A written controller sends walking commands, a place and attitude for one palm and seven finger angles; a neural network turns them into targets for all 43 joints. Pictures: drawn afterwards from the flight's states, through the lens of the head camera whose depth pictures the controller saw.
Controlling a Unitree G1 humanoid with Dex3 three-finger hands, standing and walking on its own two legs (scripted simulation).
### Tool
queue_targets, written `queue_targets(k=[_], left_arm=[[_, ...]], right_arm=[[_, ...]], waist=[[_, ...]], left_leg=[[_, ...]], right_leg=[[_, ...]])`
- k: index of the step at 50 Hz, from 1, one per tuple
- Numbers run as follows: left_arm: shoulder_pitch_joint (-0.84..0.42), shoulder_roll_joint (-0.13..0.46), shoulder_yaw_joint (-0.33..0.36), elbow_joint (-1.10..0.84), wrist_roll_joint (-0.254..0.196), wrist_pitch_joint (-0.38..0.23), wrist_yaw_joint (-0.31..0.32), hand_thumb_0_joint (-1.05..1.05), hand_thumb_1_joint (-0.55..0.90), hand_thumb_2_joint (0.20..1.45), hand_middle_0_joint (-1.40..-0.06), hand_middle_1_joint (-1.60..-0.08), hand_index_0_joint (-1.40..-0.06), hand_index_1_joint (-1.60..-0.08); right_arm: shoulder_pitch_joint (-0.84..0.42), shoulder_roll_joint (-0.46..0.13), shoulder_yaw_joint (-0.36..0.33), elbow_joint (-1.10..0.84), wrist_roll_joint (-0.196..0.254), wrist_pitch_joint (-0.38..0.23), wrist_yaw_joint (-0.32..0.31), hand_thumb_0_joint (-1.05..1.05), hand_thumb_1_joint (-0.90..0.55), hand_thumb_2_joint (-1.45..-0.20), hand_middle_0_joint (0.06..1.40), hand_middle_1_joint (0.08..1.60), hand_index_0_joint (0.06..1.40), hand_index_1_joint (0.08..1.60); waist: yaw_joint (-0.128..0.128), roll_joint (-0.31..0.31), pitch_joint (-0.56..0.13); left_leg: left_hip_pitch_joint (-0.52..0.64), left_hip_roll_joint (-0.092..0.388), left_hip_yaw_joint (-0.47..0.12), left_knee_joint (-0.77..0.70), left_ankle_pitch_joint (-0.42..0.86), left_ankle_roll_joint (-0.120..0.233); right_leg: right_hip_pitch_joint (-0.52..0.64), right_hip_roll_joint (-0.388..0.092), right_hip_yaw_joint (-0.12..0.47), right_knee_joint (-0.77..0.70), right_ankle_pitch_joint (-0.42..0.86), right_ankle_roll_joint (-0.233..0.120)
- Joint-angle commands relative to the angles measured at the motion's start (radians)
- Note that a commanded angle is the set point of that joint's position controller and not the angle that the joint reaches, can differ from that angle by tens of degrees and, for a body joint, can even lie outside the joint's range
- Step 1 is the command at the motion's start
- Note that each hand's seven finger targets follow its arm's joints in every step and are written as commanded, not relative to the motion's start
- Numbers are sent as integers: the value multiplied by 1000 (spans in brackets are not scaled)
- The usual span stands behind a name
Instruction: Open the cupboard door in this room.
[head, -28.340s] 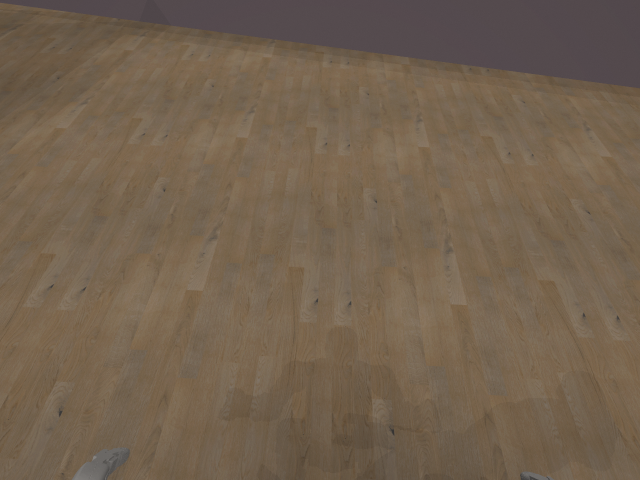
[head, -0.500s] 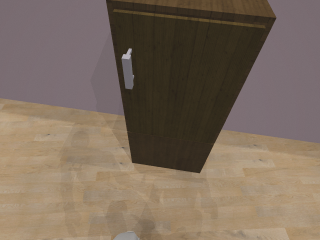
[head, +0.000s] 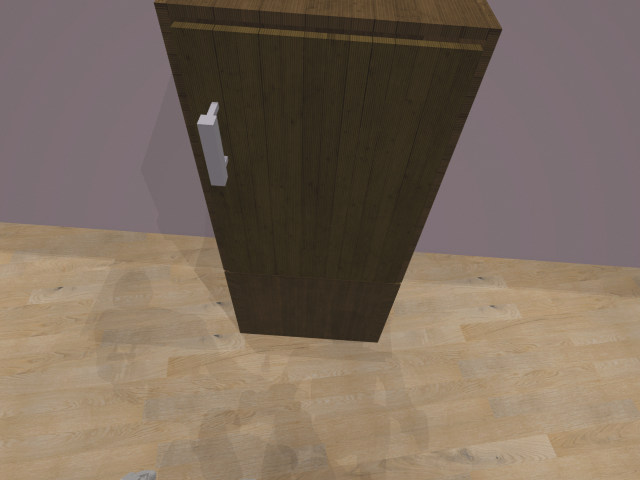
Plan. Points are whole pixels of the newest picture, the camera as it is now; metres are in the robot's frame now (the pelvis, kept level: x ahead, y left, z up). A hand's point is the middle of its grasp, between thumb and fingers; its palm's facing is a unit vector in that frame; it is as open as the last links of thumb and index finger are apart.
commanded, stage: come to a stop and stand still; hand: left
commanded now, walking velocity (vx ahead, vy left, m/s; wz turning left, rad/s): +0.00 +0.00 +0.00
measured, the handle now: (216, 144) +0.59 +0.21 +0.06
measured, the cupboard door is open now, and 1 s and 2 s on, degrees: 0 0 0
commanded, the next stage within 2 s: look again from close up in 0.58 s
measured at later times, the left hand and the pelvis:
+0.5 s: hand out of the picture +0.03 +0.21 -0.15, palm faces +0.05 -0.94 -0.33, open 7.4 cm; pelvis -0.04 -0.03 +0.00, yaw +3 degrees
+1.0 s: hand out of the picture -0.01 +0.21 -0.17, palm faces +0.03 -0.96 -0.27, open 7.4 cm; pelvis -0.02 -0.01 +0.00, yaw +3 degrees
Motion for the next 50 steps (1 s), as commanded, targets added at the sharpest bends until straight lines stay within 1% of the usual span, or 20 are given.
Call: queue_targets(k=[1,2,3,4,5,6,7,8,9,10,11,12,14,16,19,23,31,36,44,50], left_arm=[[80,181,28,-96,14,-38,11,0,900,900,-200,-300,-200,-300],[51,204,32,-126,15,-41,13,0,900,900,-200,-300,-200,-300],[14,214,33,-154,19,-41,13,0,900,900,-200,-300,-200,-300],[-19,216,42,-163,15,-40,15,0,900,900,-200,-300,-200,-300],[-46,235,50,-170,10,-44,17,0,900,900,-200,-300,-200,-300],[-66,233,51,-179,7,-46,18,0,900,900,-200,-300,-200,-300],[-77,225,49,-182,5,-46,18,0,900,900,-200,-300,-200,-300],[-80,214,42,-183,5,-41,16,0,900,900,-200,-300,-200,-300],[-61,192,35,-187,1,-38,13,0,900,900,-200,-300,-200,-300],[-27,172,28,-183,-6,-39,8,0,900,900,-200,-300,-200,-300],[10,169,26,-169,-7,-38,6,0,900,900,-200,-300,-200,-300],[35,184,28,-150,-6,-39,3,0,900,900,-200,-300,-200,-300],[65,203,32,-126,-4,-51,-4,0,900,900,-200,-300,-200,-300],[46,211,30,-117,-4,-59,-5,0,900,900,-200,-300,-200,-300],[17,224,27,-116,-1,-58,-6,0,900,900,-200,-300,-200,-300],[37,233,21,-89,-3,-63,-7,0,900,900,-200,-300,-200,-300],[48,248,12,-34,-4,-62,-6,0,900,900,-200,-300,-200,-300],[85,236,2,4,-7,-64,-5,0,900,900,-200,-300,-200,-300],[121,209,-6,46,-5,-62,-1,0,900,900,-200,-300,-200,-300],[124,192,-10,66,-4,-64,2,0,900,900,-200,-300,-200,-300]], right_arm=[[32,-99,-25,-151,6,-27,-4,0,-900,-900,200,300,200,300],[11,-118,-28,-177,7,-18,-2,0,-900,-900,200,300,200,300],[28,-121,-33,-190,5,-15,7,0,-900,-900,200,300,200,300],[42,-133,-39,-183,3,-8,7,0,-900,-900,200,300,200,300],[50,-171,-43,-188,1,-12,3,0,-900,-900,200,300,200,300],[64,-193,-49,-191,2,-18,2,0,-900,-900,200,300,200,300],[89,-198,-50,-186,3,-24,2,0,-900,-900,200,300,200,300],[117,-198,-42,-179,3,-32,6,0,-900,-900,200,300,200,300],[123,-220,-39,-177,-1,-41,8,0,-900,-900,200,300,200,300],[99,-268,-42,-186,-7,-46,8,0,-900,-900,200,300,200,300],[63,-294,-46,-188,-9,-45,10,0,-900,-900,200,300,200,300],[23,-307,-46,-191,-6,-42,10,0,-900,-900,200,300,200,300],[0,-286,-35,-197,-4,-43,10,0,-900,-900,200,300,200,300],[32,-264,-27,-183,-3,-42,11,0,-900,-900,200,300,200,300],[60,-269,-25,-163,-2,-40,14,0,-900,-900,200,300,200,300],[54,-273,-17,-142,1,-41,16,0,-900,-900,200,300,200,300],[61,-277,-5,-90,6,-33,19,0,-900,-900,200,300,200,300],[33,-289,2,-62,9,-39,18,0,-900,-900,200,300,200,300],[29,-279,6,-23,13,-43,17,0,-900,-900,200,300,200,300],[16,-272,7,-3,17,-48,16,0,-900,-900,200,300,200,300]], waist=[[8,-186,-200],[9,-158,-172],[-17,-63,-132],[-28,-146,-111],[-29,-240,-84],[-38,-262,-53],[-51,-238,-32],[-65,-137,-16],[-55,5,10],[-28,154,21],[-1,236,2],[18,241,5],[34,136,-25],[9,23,-47],[-14,-4,-48],[-12,30,-46],[-21,-35,-11],[-1,38,-19],[9,56,-29],[12,49,-49]], left_leg=[[-108,-40,-55,198,-194,-11],[-119,-46,-99,275,-282,-8],[-97,-50,-90,273,-266,-8],[-102,-56,-86,298,-239,-6],[-112,-48,-110,305,-220,3],[-90,-38,-121,281,-198,8],[-38,-30,-118,213,-139,9],[29,-24,-126,121,-82,17],[17,14,-208,8,-79,33],[-45,92,-324,-126,-150,63],[-117,118,-397,-221,-293,79],[-182,113,-392,-255,-405,79],[-172,64,-318,-190,-358,54],[-104,22,-255,-125,-278,32],[-34,12,-237,-116,-266,25],[-12,11,-241,-126,-227,22],[23,-6,-215,-104,-189,7],[-6,20,-256,-176,-222,8],[-11,33,-272,-230,-235,7],[18,39,-268,-236,-152,7]], right_leg=[[181,-189,213,-349,345,-120],[130,-225,225,-365,278,-176],[69,-212,167,-370,178,-183],[28,-173,156,-376,103,-165],[1,-176,167,-377,96,-169],[-32,-176,151,-373,81,-172],[-82,-162,132,-359,32,-163],[-140,-126,87,-321,-35,-141],[-155,-56,49,-242,-54,-109],[-111,5,0,-177,-42,-74],[-3,29,-19,-154,-52,-62],[72,26,-15,-156,-38,-59],[126,4,15,-230,4,-67],[83,-35,71,-310,-68,-83],[10,-54,95,-368,-151,-82],[13,-61,101,-387,-115,-80],[-28,-86,120,-449,-175,-79],[41,-62,89,-416,-90,-64],[97,-57,68,-404,-10,-56],[138,-59,53,-394,91,-51]])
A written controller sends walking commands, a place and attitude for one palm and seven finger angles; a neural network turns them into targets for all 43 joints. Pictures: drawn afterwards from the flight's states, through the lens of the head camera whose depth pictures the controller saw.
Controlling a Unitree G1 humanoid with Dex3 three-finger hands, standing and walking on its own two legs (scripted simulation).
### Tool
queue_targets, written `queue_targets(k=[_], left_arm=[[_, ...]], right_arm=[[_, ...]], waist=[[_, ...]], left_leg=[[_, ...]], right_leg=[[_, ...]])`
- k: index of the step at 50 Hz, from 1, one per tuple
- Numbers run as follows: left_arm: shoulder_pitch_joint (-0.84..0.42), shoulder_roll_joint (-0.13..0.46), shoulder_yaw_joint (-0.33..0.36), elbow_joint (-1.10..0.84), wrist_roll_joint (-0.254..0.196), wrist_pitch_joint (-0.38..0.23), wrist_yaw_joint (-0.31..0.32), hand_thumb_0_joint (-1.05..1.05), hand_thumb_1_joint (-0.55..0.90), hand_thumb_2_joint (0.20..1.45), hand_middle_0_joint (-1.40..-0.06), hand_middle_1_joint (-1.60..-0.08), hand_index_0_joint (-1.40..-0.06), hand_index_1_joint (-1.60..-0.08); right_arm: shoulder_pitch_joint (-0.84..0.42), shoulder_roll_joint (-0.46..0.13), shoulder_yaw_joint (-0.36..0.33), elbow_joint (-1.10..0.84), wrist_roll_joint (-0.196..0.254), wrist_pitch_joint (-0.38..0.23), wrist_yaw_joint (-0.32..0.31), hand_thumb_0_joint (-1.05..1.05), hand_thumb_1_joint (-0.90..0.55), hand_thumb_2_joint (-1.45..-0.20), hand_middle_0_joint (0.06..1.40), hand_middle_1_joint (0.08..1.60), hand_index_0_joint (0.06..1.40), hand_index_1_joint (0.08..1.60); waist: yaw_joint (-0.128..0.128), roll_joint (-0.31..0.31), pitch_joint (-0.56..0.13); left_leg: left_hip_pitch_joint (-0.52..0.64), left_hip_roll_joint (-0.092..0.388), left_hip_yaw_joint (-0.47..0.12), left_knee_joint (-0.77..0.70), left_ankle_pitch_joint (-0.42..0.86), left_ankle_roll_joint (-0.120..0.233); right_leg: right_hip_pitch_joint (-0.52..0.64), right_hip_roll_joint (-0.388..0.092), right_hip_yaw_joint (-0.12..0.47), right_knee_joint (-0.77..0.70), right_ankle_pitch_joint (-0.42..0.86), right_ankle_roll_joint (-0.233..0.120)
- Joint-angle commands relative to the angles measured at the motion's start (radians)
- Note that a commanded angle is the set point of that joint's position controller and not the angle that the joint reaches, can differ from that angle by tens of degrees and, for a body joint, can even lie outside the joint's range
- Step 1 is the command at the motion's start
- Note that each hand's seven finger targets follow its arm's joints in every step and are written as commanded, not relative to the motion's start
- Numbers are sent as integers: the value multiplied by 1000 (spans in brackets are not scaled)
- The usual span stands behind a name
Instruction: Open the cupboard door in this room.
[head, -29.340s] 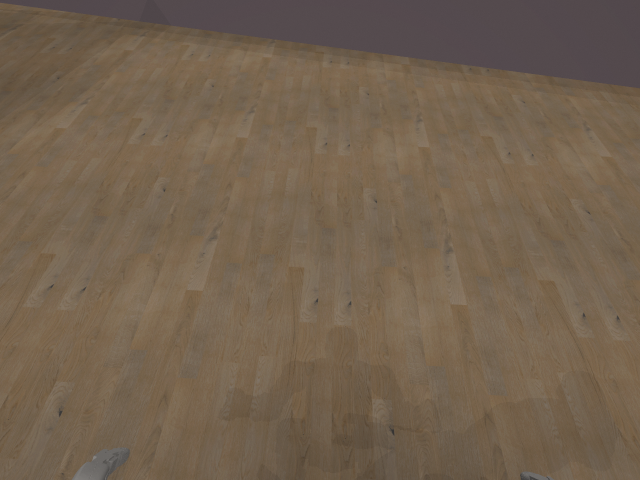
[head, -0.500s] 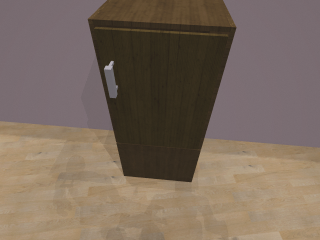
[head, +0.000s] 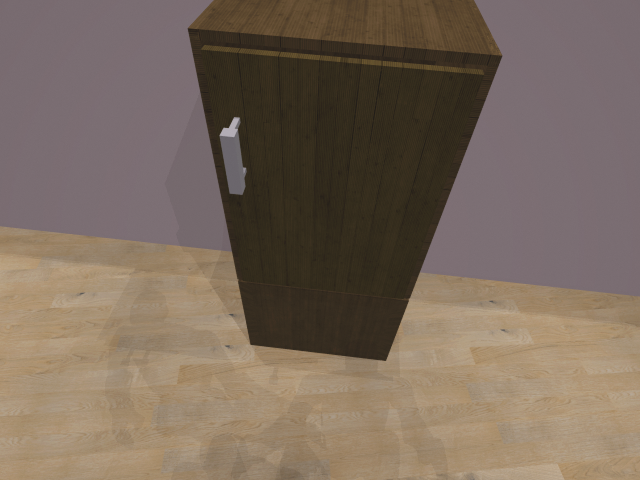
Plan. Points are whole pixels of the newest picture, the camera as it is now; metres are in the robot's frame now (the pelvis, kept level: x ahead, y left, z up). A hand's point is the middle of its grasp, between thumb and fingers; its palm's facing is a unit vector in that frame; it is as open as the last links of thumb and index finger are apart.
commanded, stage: look again from close up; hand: left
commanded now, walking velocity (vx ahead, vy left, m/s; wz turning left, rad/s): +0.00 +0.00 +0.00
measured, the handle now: (236, 155) +0.61 +0.19 +0.06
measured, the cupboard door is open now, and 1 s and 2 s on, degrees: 0 0 0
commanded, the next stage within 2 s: come to a stop and stand still in 0.22 s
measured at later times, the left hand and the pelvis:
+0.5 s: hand out of the picture +0.07 +0.22 -0.17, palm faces -0.02 -0.96 -0.26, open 7.4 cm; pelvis +0.03 +0.01 +0.00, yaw -1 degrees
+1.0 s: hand out of the picture +0.08 +0.19 -0.16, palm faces -0.05 -0.96 -0.28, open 7.4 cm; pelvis +0.05 -0.01 +0.00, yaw -2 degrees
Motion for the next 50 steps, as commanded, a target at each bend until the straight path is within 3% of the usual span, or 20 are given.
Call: queue_targets(k=[1,5,14,18,22,29,30,31,32,33,35,37,40,46,50], left_arm=[[10,160,28,-43,-3,-18,10,0,900,900,-200,-300,-200,-300],[7,158,27,-38,-3,-21,13,0,900,900,-200,-300,-200,-300],[-16,154,24,-34,-4,-19,16,0,900,900,-200,-300,-200,-300],[18,97,11,-10,-3,-9,18,0,900,900,-200,-300,-200,-300],[-19,143,18,-25,-3,-16,17,0,900,900,-200,-300,-200,-300],[-6,131,16,-21,-5,-18,20,0,900,900,-200,-300,-200,-300],[49,33,-7,-8,2,-34,64,0,900,900,-200,-300,-200,-300],[6,78,-5,-49,-10,-32,51,0,900,900,-200,-300,-200,-300],[2,78,-5,-55,-9,-25,41,0,900,900,-200,-300,-200,-300],[18,75,0,-59,-5,-23,34,0,900,900,-200,-300,-200,-300],[39,74,-3,-51,-6,-19,27,0,900,900,-200,-300,-200,-300],[31,63,-8,-47,-8,-20,23,0,900,900,-200,-300,-200,-300],[14,69,-5,-53,-9,-23,21,0,900,900,-200,-300,-200,-300],[17,75,2,-51,-10,-24,24,0,900,900,-200,-300,-200,-300],[16,83,6,-50,-11,-26,23,0,900,900,-200,-300,-200,-300]], right_arm=[[-27,-193,-36,-50,4,-25,-16,0,-900,-900,200,300,200,300],[-36,-186,-34,-40,7,-29,-16,0,-900,-900,200,300,200,300],[-60,-178,-29,-31,9,-27,-17,0,-900,-900,200,300,200,300],[-36,-114,-12,-13,4,-14,-14,0,-900,-900,200,300,200,300],[-67,-166,-23,-22,9,-20,-16,0,-900,-900,200,300,200,300],[-62,-149,-20,-13,11,-23,-18,0,-900,-900,200,300,200,300],[-20,-79,-3,-68,13,-36,-18,0,-900,-900,200,300,200,300],[21,-52,6,-87,2,-25,-12,0,-900,-900,200,300,200,300],[3,-68,6,-94,-1,-21,-11,0,-900,-900,200,300,200,300],[14,-70,3,-111,-8,-24,-8,0,-900,-900,200,300,200,300],[-3,-79,1,-132,-3,-22,-13,0,-900,-900,200,300,200,300],[11,-78,1,-139,0,-22,-17,0,-900,-900,200,300,200,300],[33,-81,-1,-132,2,-28,-20,0,-900,-900,200,300,200,300],[47,-65,-4,-99,2,-32,-24,0,-900,-900,200,300,200,300],[39,-64,-3,-82,2,-34,-25,0,-900,-900,200,300,200,300]], waist=[[3,27,-2],[4,22,-28],[1,12,-40],[1,26,-25],[0,2,9],[2,6,-30],[-3,36,-37],[-18,59,-49],[-12,132,-22],[-6,218,-40],[6,163,-44],[1,49,-26],[-5,-30,-10],[-1,-65,4],[2,-41,-13]], left_leg=[[-4,114,-148,-168,-193,7],[38,114,-127,-146,-69,7],[92,110,-111,-132,50,3],[88,98,-102,-142,-66,-7],[87,107,-103,-149,25,-3],[121,105,-93,-141,68,-4],[125,121,-40,30,232,-20],[83,99,-61,-13,9,-19],[56,98,-71,-45,-78,-11],[24,112,-98,-81,-89,-4],[21,114,-112,-92,-87,15],[30,109,-97,-79,-72,21],[51,98,-74,-62,-11,20],[74,90,-47,-53,21,17],[90,91,-33,-48,44,14]], right_leg=[[1,-62,86,-91,-67,-56],[26,-71,80,-94,3,-52],[46,-76,73,-104,51,-43],[36,-74,70,-108,-17,-37],[27,-77,75,-123,41,-36],[53,-79,76,-126,64,-34],[14,-86,104,-63,186,-37],[-2,-84,92,-48,-61,-60],[-41,-67,85,-27,-140,-68],[-22,-40,61,20,-140,-67],[-7,-23,50,20,-106,-59],[-30,-27,61,7,-87,-59],[-50,-41,73,-2,-47,-55],[-58,-53,91,-15,-1,-53],[-44,-58,101,-17,46,-58]])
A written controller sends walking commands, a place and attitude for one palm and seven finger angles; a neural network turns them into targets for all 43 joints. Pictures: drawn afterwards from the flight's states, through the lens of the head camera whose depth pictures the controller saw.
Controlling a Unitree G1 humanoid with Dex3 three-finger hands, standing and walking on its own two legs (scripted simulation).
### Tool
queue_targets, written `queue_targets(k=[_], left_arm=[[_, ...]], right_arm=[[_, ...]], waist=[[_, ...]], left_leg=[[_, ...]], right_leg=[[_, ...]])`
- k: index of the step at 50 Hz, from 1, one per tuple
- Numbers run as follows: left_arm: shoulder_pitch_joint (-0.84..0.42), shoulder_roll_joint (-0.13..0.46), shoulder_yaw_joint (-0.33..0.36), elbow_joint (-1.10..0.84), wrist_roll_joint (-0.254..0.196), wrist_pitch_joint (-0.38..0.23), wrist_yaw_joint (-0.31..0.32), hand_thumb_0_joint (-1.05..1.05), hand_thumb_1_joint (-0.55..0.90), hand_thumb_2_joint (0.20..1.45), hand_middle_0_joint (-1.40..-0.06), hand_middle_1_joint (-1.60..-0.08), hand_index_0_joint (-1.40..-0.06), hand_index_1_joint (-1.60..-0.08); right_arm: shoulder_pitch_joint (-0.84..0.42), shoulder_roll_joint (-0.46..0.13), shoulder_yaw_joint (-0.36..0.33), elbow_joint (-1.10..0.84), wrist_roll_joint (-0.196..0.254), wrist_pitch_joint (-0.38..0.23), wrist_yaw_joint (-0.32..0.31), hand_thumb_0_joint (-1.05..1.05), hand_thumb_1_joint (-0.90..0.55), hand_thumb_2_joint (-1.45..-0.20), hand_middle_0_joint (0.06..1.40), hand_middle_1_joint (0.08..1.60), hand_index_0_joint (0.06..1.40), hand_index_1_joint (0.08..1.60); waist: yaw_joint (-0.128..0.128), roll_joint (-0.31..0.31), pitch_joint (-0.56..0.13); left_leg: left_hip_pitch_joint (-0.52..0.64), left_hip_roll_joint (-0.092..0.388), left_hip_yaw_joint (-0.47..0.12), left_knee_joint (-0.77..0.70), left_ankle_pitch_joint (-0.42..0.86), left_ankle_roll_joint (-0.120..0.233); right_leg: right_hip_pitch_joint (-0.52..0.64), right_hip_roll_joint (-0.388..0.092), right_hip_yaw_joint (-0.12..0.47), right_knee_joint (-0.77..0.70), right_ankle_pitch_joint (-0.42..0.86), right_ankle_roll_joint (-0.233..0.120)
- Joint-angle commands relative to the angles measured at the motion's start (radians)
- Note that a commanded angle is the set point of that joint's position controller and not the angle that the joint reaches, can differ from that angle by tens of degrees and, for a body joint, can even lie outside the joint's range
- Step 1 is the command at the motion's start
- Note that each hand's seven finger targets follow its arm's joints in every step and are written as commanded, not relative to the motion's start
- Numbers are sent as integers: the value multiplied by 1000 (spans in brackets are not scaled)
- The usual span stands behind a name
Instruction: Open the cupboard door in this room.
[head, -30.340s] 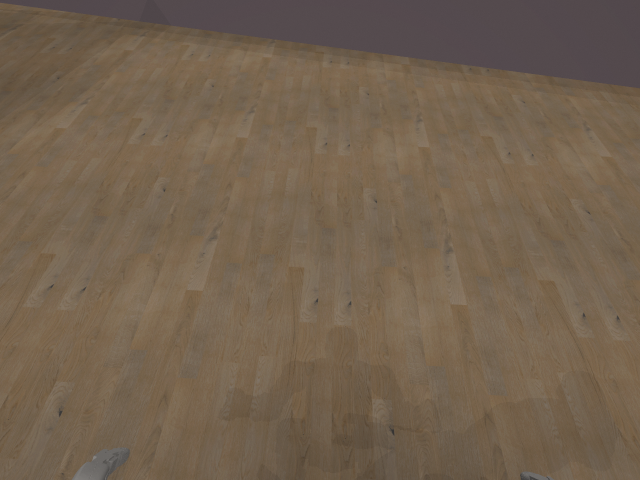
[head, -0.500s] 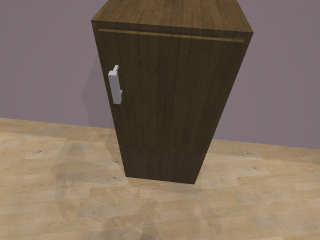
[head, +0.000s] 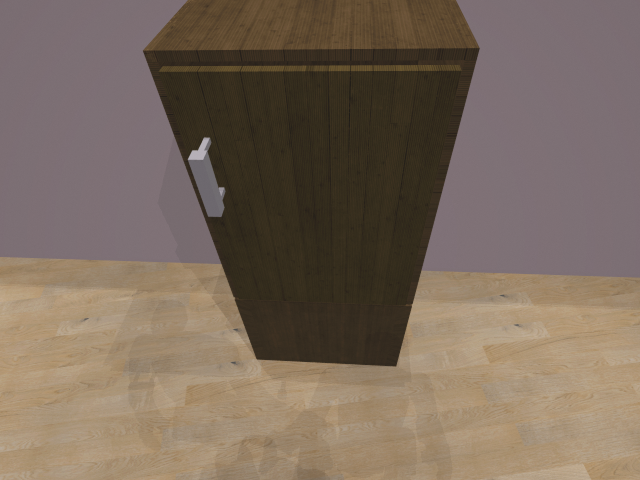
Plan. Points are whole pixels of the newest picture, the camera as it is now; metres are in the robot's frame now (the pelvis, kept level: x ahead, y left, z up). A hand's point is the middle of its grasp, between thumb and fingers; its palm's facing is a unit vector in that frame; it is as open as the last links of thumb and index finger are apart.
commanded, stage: come to a stop and stand still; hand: left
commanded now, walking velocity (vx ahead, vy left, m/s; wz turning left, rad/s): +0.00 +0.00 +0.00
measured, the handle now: (210, 177) +0.56 +0.22 +0.06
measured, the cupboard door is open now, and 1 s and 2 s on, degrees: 0 0 0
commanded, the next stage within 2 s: look again from close up in 0.40 s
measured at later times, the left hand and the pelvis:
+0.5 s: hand out of the picture +0.05 +0.18 -0.17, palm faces -0.01 -0.97 -0.25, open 7.4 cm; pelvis +0.01 -0.02 +0.00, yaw +0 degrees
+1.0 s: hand out of the picture +0.04 +0.19 -0.17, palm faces +0.01 -0.97 -0.25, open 7.4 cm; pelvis +0.01 -0.02 +0.01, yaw +0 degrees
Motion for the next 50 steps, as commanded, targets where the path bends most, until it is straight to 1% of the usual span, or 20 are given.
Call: queue_targets(k=[1,4,7,8,11,13,14,16,18,20,23,26,32,33,38,40,41,42,46,50], left_arm=[[15,167,32,-49,-4,-17,5,0,900,900,-200,-300,-200,-300],[8,172,35,-49,-3,-17,3,0,900,900,-200,-300,-200,-300],[0,177,37,-43,-4,-18,1,0,900,900,-200,-300,-200,-300],[-2,181,39,-43,-3,-19,2,0,900,900,-200,-300,-200,-300],[-11,188,41,-36,-4,-21,0,0,900,900,-200,-300,-200,-300],[-23,188,43,-36,-3,-18,0,0,900,900,-200,-300,-200,-300],[-24,189,43,-34,-4,-18,-1,0,900,900,-200,-300,-200,-300],[-27,191,42,-29,-5,-17,-2,0,900,900,-200,-300,-200,-300],[-32,189,42,-26,-3,-16,-3,0,900,900,-200,-300,-200,-300],[-37,192,41,-24,-3,-15,-4,0,900,900,-200,-300,-200,-300],[-42,192,42,-22,-3,-15,-6,0,900,900,-200,-300,-200,-300],[-42,195,43,-18,-4,-16,-6,0,900,900,-200,-300,-200,-300],[-42,197,42,-15,-3,-18,-6,0,900,900,-200,-300,-200,-300],[-37,196,42,-13,-3,-18,-6,0,900,900,-200,-300,-200,-300],[-36,195,41,-9,-3,-17,-7,0,900,900,-200,-300,-200,-300],[-38,195,41,-6,-3,-17,-7,0,900,900,-200,-300,-200,-300],[-39,195,41,-6,-4,-16,-7,0,900,900,-200,-300,-200,-300],[-36,192,41,-4,-4,-16,-7,0,900,900,-200,-300,-200,-300],[-30,191,41,-1,-4,-18,-6,0,900,900,-200,-300,-200,-300],[-26,185,40,2,-4,-16,-6,0,900,900,-200,-300,-200,-300]], right_arm=[[4,-124,-25,-39,2,-22,-12,0,-900,-900,200,300,200,300],[0,-124,-26,-25,2,-21,-13,0,-900,-900,200,300,200,300],[-8,-129,-27,-15,0,-24,-14,0,-900,-900,200,300,200,300],[-5,-123,-27,-9,2,-25,-15,0,-900,-900,200,300,200,300],[-21,-137,-28,-3,1,-25,-17,0,-900,-900,200,300,200,300],[-20,-133,-27,6,1,-24,-18,0,-900,-900,200,300,200,300],[-25,-140,-27,6,1,-24,-19,0,-900,-900,200,300,200,300],[-34,-146,-27,8,1,-24,-19,0,-900,-900,200,300,200,300],[-34,-139,-26,14,2,-23,-20,0,-900,-900,200,300,200,300],[-44,-150,-26,14,1,-20,-19,0,-900,-900,200,300,200,300],[-47,-149,-25,19,1,-20,-20,0,-900,-900,200,300,200,300],[-53,-156,-26,20,0,-21,-19,0,-900,-900,200,300,200,300],[-57,-158,-27,26,1,-20,-19,0,-900,-900,200,300,200,300],[-60,-156,-27,27,1,-20,-19,0,-900,-900,200,300,200,300],[-62,-152,-25,34,3,-18,-19,0,-900,-900,200,300,200,300],[-62,-155,-24,35,1,-18,-18,0,-900,-900,200,300,200,300],[-61,-156,-24,36,1,-18,-18,0,-900,-900,200,300,200,300],[-59,-157,-23,38,1,-19,-18,0,-900,-900,200,300,200,300],[-58,-154,-23,42,2,-21,-20,0,-900,-900,200,300,200,300],[-52,-151,-22,47,2,-21,-20,0,-900,-900,200,300,200,300]], waist=[[3,-81,-8],[4,-71,-3],[6,-56,-28],[6,-56,-31],[7,-47,-44],[6,-35,-26],[7,-30,-28],[8,-31,-34],[8,-40,-16],[7,-47,-11],[6,-43,-5],[8,-47,-24],[8,-62,-29],[9,-60,-30],[10,-52,-10],[10,-45,-15],[9,-53,-19],[10,-39,-25],[12,-46,-35],[12,-42,-29]], left_leg=[[40,93,-75,-86,136,21],[38,94,-71,-88,129,18],[58,99,-70,-83,164,15],[58,102,-69,-83,176,16],[74,105,-65,-76,197,11],[66,108,-68,-85,198,11],[67,109,-68,-87,200,10],[80,111,-67,-87,199,9],[77,114,-71,-95,195,10],[77,113,-69,-97,179,6],[82,116,-71,-109,176,6],[91,117,-71,-108,188,5],[100,119,-71,-113,197,3],[109,120,-71,-112,209,4],[97,118,-76,-123,188,4],[95,117,-79,-127,185,4],[96,117,-79,-129,182,4],[99,118,-81,-130,192,5],[107,119,-80,-125,218,5],[105,120,-84,-129,223,6]], right_leg=[[-49,-50,60,-109,154,-59],[-46,-50,63,-117,155,-62],[-29,-53,68,-116,201,-65],[-13,-52,59,-115,222,-66],[-7,-56,68,-117,267,-69],[-1,-50,59,-119,259,-68],[-1,-51,63,-121,259,-68],[-5,-51,65,-127,255,-67],[-4,-48,63,-136,249,-66],[-13,-51,67,-145,238,-65],[-14,-46,67,-150,228,-65],[-2,-52,66,-155,243,-65],[7,-55,63,-162,263,-63],[5,-50,65,-158,275,-63],[0,-50,63,-171,237,-61],[3,-53,64,-175,225,-62],[4,-52,61,-175,215,-61],[7,-51,62,-173,219,-61],[21,-56,56,-173,253,-61],[22,-54,51,-173,247,-59]])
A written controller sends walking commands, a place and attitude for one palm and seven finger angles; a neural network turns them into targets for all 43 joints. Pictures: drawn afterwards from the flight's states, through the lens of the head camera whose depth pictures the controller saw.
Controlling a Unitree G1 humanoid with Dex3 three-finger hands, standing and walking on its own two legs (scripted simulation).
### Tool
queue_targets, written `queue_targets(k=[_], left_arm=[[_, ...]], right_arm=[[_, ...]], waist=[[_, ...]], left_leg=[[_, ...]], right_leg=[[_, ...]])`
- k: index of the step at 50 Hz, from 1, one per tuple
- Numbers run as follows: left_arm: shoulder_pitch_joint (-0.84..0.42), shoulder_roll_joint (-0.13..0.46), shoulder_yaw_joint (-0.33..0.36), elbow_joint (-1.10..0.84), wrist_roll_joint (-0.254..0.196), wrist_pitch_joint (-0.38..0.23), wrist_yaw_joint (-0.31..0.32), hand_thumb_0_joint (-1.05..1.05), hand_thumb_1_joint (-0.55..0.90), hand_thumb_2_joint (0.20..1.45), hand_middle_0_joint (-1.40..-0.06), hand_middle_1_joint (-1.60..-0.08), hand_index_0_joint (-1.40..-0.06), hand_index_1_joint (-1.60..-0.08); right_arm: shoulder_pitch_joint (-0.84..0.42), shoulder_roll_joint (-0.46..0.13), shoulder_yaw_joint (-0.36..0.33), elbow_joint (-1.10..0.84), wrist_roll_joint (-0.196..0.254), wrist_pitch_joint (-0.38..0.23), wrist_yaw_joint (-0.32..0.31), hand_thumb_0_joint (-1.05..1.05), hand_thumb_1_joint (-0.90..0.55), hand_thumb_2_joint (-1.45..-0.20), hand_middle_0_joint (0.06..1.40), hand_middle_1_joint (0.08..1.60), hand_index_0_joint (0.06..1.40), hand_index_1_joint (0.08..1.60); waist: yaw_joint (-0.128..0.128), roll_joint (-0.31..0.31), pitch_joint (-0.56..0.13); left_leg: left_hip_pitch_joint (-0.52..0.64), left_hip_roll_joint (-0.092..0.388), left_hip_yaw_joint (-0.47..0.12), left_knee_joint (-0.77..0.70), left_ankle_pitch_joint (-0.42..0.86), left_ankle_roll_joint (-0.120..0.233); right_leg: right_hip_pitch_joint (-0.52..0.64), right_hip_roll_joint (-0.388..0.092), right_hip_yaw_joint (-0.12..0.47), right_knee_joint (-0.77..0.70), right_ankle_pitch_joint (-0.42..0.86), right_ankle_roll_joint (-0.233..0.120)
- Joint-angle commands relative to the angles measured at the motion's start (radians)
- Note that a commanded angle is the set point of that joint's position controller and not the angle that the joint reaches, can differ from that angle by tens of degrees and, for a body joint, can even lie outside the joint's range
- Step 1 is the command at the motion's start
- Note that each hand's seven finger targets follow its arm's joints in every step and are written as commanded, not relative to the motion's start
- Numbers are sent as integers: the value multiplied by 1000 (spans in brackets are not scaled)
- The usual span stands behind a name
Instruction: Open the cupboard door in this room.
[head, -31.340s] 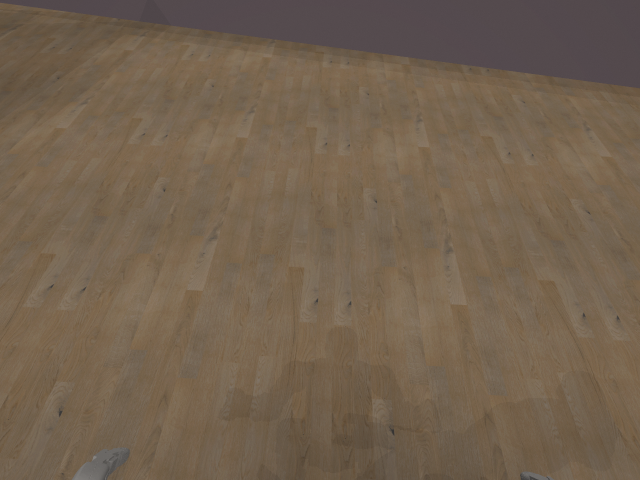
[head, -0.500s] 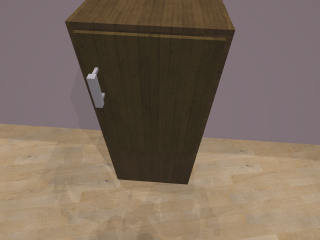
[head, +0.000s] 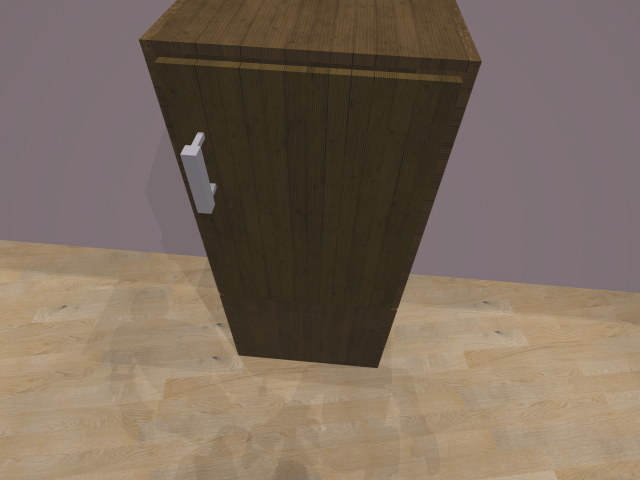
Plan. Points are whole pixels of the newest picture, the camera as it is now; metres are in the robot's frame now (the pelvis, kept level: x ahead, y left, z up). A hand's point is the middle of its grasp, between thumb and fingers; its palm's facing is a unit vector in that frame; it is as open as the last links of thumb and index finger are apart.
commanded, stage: raise the hand with hooked fingers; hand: left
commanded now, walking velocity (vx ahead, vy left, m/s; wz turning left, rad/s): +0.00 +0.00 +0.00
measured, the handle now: (202, 173) +0.55 +0.24 +0.06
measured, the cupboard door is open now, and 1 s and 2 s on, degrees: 0 0 0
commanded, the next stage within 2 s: none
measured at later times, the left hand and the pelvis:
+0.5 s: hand (161, 465) +0.15 +0.20 -0.06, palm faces -0.04 -1.00 +0.00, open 8.5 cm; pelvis -0.04 +0.00 -0.07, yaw +1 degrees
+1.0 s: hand (112, 407) +0.19 +0.26 +0.01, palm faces +0.08 -0.99 -0.08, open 11.5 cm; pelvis -0.04 +0.02 -0.06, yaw +1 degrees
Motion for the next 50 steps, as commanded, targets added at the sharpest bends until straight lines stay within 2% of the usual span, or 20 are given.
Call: queue_targets(k=[1,4,5,6,7,8,9,10,12,14,17,19,22,25,28,32,36,40,44,50], left_arm=[[21,146,23,-42,-4,-14,6,0,900,900,-200,-300,-200,-300],[22,144,23,-40,-3,-14,6,0,900,900,-200,-300,-200,-300],[138,78,12,-16,4,-31,57,0,900,900,-200,-300,-200,-300],[-615,397,275,-1490,-177,-252,42,0,877,890,-202,-315,-202,-315],[-63,275,219,-1182,-104,-204,47,0,853,880,-203,-330,-203,-330],[-60,197,179,-1128,-144,-170,89,0,830,870,-205,-345,-205,-345],[199,-57,64,-953,-174,-98,67,0,807,860,-207,-360,-207,-360],[-34,9,113,-1125,-202,-139,44,0,783,850,-208,-375,-208,-375],[46,43,189,-963,-202,-248,-18,0,737,830,-212,-405,-212,-405],[227,0,215,-806,-222,-360,-115,0,690,810,-215,-435,-215,-435],[348,-11,220,-785,-276,-549,-310,0,620,780,-220,-480,-220,-480],[258,84,273,-845,-306,-625,-447,0,573,760,-223,-510,-223,-510],[152,175,358,-1013,-359,-612,-516,0,503,730,-228,-555,-228,-555],[-21,183,367,-1217,-406,-580,-474,0,433,700,-233,-600,-233,-600],[-165,180,314,-1395,-382,-578,-412,0,363,670,-238,-645,-238,-645],[-94,148,221,-1368,-314,-498,-396,0,270,630,-245,-705,-245,-705],[20,196,279,-1228,-310,-330,-427,0,177,590,-252,-765,-252,-765],[76,245,408,-1201,-372,-225,-413,0,83,550,-258,-825,-258,-825],[27,249,445,-1304,-396,-294,-353,0,-10,510,-265,-885,-265,-885],[-91,220,339,-1223,-348,-369,-382,0,-150,450,-275,-975,-275,-975]], right_arm=[[10,-141,-22,-42,3,-17,-12,0,-900,-900,200,300,200,300],[17,-137,-22,-39,3,-16,-12,0,-900,-900,200,300,200,300],[-12,-105,-23,-107,13,-20,-8,0,-900,-900,200,300,200,300],[44,-223,-51,-406,55,-154,-48,0,-900,-900,200,300,200,300],[-39,-147,-27,-390,44,-241,-81,0,-900,-900,200,300,200,300],[-40,-150,-42,-335,59,-260,-91,0,-900,-900,200,300,200,300],[-10,-100,-41,-334,68,-255,-87,0,-900,-900,200,300,200,300],[-35,-144,-48,-428,65,-266,-82,0,-900,-900,200,300,200,300],[-21,-154,-75,-453,42,-279,-87,0,-900,-900,200,300,200,300],[-25,-144,-81,-507,34,-280,-62,0,-900,-900,200,300,200,300],[-71,-143,-98,-591,28,-296,-21,0,-900,-900,200,300,200,300],[-70,-164,-101,-650,34,-305,1,0,-900,-900,200,300,200,300],[-80,-161,-98,-734,48,-306,-15,0,-900,-900,200,300,200,300],[-43,-145,-82,-753,47,-296,-39,0,-900,-900,200,300,200,300],[-9,-149,-63,-729,39,-300,-66,0,-900,-900,200,300,200,300],[16,-156,-56,-688,44,-310,-82,0,-900,-900,200,300,200,300],[3,-159,-52,-700,59,-291,-83,0,-900,-900,200,300,200,300],[-25,-143,-44,-737,60,-256,-85,0,-900,-900,200,300,200,300],[-11,-133,-36,-745,50,-262,-78,0,-900,-900,200,300,200,300],[39,-166,-35,-696,55,-285,-75,0,-900,-900,200,300,200,300]], waist=[[0,7,-31],[0,6,-23],[8,35,-13],[-84,178,-464],[29,341,-415],[-14,269,-325],[-39,155,-192],[-60,70,-52],[-66,-145,27],[-2,-202,9],[50,-193,-116],[48,-46,-222],[53,38,-373],[13,99,-377],[-40,121,-358],[-71,154,-323],[-33,99,-305],[28,34,-346],[34,59,-365],[-46,69,-259]], left_leg=[[49,84,-66,-56,184,38],[41,83,-67,-59,177,38],[-9,74,-5,183,241,9],[239,-43,-16,36,343,44],[326,-6,14,19,492,65],[188,-6,10,35,340,30],[120,2,-1,35,256,41],[-6,-14,-38,49,141,38],[-156,-30,-40,121,-10,39],[-284,-45,-35,205,-59,21],[-423,-56,-9,360,-83,11],[-450,-64,-5,444,-61,10],[-474,-61,9,510,-108,29],[-449,-37,-28,527,-176,41],[-430,-19,-70,537,-172,54],[-396,-13,-86,518,-148,57],[-421,-21,-84,467,-139,51],[-400,-28,-66,419,-79,43],[-347,-26,-67,397,-27,38],[-349,-20,-76,385,-124,41]], right_leg=[[-48,-92,73,-77,200,-29],[-47,-93,70,-82,190,-29],[-63,-153,144,-66,599,1],[27,-45,11,47,558,-36],[-32,5,-11,92,353,-53],[-90,17,-62,71,182,-43],[-151,17,-82,65,165,-26],[-202,10,-87,63,137,-14],[-363,28,-98,86,-21,-2],[-440,35,-95,175,-99,-10],[-498,29,-56,326,-94,-23],[-498,13,-12,403,-43,-37],[-521,12,40,434,-143,-25],[-575,24,56,427,-247,-20],[-624,49,21,471,-184,-27],[-644,51,-8,456,-129,-24],[-571,49,-18,406,-123,-19],[-467,45,-35,380,-74,-15],[-445,54,-50,385,-31,-20],[-531,56,-43,355,-115,-16]])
